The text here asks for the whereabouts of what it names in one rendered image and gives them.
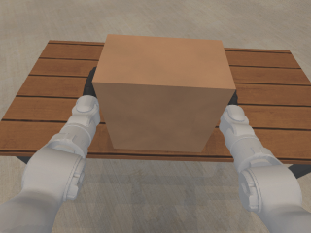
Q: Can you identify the right robot forearm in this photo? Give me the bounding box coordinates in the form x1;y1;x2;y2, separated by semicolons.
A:
219;105;302;204

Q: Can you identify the robot left hand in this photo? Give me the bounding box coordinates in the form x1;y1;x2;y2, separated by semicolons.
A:
83;66;97;98

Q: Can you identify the carton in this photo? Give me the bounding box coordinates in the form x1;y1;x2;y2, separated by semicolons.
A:
92;34;236;152

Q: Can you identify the robot left upper arm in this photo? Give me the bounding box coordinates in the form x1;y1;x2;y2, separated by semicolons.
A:
0;147;86;233

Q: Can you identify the table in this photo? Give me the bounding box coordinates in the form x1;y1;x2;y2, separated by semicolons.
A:
0;40;311;179

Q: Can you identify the robot right hand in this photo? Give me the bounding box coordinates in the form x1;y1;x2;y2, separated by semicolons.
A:
227;90;238;106

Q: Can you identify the robot right upper arm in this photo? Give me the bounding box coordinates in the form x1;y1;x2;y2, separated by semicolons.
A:
238;164;311;233

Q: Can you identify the left robot forearm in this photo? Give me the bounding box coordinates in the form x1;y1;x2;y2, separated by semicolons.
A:
21;95;101;189

